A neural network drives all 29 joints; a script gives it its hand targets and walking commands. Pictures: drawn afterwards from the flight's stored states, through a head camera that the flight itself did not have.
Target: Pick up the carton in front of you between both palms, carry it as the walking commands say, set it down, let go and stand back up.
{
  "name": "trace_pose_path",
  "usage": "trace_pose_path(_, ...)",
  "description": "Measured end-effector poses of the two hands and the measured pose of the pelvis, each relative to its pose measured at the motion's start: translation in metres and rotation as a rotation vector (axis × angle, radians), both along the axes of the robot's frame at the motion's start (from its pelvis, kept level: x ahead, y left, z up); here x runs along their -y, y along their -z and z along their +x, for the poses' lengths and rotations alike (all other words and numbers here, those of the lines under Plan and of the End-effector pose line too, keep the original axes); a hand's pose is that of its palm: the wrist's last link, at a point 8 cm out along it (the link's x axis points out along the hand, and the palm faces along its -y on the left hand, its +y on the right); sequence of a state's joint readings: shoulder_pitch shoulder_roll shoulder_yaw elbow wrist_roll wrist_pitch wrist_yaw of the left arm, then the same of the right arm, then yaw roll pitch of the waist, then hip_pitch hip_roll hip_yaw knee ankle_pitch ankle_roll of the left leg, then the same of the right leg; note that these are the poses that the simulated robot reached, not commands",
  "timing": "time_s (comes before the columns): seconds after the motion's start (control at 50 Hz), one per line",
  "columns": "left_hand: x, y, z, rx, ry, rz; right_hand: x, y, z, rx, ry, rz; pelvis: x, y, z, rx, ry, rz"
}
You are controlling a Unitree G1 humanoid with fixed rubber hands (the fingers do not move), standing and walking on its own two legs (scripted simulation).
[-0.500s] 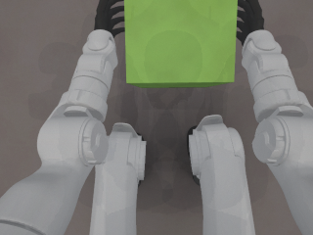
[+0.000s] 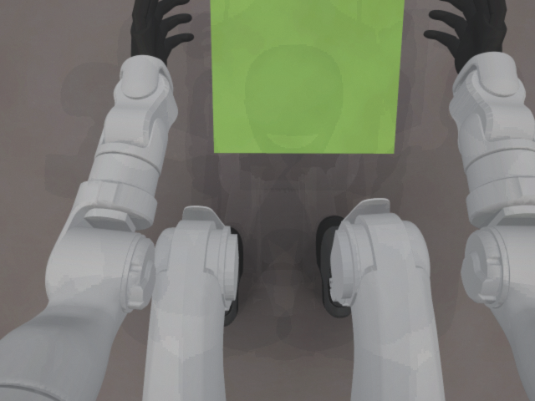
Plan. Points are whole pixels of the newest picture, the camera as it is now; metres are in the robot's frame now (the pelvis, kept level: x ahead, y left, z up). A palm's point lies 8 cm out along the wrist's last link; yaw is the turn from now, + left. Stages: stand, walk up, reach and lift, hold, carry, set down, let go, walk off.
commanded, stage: set down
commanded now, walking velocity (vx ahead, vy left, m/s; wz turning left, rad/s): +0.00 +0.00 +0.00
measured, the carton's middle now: (298, 84) +0.49 -0.05 -0.25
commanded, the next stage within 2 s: let go in 0.88 s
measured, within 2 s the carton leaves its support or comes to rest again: neither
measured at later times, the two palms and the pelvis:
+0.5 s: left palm out of the picture +0.52 +0.14 +0.02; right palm out of the picture +0.49 -0.26 +0.02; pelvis +0.01 +0.00 +0.13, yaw +0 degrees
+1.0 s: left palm out of the picture +0.51 +0.14 +0.16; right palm out of the picture +0.48 -0.26 +0.16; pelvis +0.04 -0.01 +0.27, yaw -1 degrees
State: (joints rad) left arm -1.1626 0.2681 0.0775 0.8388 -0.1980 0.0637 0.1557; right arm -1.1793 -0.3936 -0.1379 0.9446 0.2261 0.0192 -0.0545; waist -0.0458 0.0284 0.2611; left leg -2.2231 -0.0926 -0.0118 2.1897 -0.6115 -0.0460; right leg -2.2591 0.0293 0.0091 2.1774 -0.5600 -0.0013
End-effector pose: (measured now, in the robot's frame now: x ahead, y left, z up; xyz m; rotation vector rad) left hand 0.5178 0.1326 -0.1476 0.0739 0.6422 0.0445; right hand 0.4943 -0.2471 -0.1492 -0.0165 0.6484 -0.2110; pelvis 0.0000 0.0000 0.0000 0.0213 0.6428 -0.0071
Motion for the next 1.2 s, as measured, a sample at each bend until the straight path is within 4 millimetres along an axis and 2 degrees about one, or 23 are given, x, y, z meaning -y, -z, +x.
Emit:
trace_pose_path(0.12, 0.004, -0.054, -0.002, 0.003, -0.014, 0.008, 0.005, -0.055, -0.007, 0.0, 0.007, -0.001, -0.001, -0.035, 0.003, -0.047, 0.006, 0.003)
trace_pose_path(0.22, 0.004, -0.09, 0.0, -0.008, -0.019, 0.012, 0.007, -0.092, -0.007, -0.004, 0.007, 0.004, -0.001, -0.064, 0.005, -0.096, 0.011, 0.006)
trace_pose_path(0.46, -0.003, -0.152, 0.0, 0.013, -0.022, 0.017, 0.009, -0.154, -0.006, 0.014, -0.005, -0.007, 0.0, -0.118, 0.011, -0.151, 0.011, 0.008)
trace_pose_path(0.74, -0.004, -0.243, -0.001, 0.012, -0.014, 0.017, 0.016, -0.247, -0.006, 0.015, -0.017, 0.002, 0.002, -0.198, 0.026, -0.153, 0.023, 0.008)
trace_pose_path(0.94, -0.008, -0.296, -0.005, 0.001, -0.006, 0.026, 0.015, -0.3, -0.008, 0.003, -0.031, -0.006, 0.004, -0.252, 0.039, -0.125, 0.024, 0.005)
trace_pose_path(1.04, -0.013, -0.316, -0.019, -0.031, 0.017, 0.071, 0.015, -0.319, -0.02, -0.037, -0.069, -0.043, 0.006, -0.276, 0.049, -0.099, 0.025, 0.004)
trace_pose_path(1.2, -0.033, -0.353, -0.073, -0.109, 0.034, 0.116, 0.02, -0.356, -0.072, -0.128, -0.114, -0.087, 0.009, -0.32, 0.076, 0.013, 0.028, -0.003)
